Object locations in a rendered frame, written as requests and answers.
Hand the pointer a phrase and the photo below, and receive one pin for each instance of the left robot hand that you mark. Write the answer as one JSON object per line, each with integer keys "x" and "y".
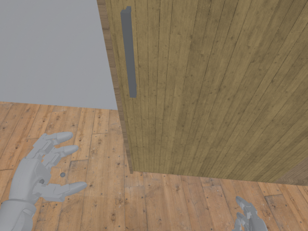
{"x": 25, "y": 183}

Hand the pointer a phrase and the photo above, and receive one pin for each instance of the wardrobe door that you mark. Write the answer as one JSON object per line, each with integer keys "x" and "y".
{"x": 222, "y": 86}
{"x": 300, "y": 171}

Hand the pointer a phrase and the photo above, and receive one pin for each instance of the handle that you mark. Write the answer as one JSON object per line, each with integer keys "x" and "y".
{"x": 129, "y": 51}

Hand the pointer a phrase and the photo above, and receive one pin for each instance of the left robot forearm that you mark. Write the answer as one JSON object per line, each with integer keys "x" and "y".
{"x": 16, "y": 215}

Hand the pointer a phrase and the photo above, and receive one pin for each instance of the right robot hand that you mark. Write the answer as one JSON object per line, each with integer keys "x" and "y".
{"x": 251, "y": 221}

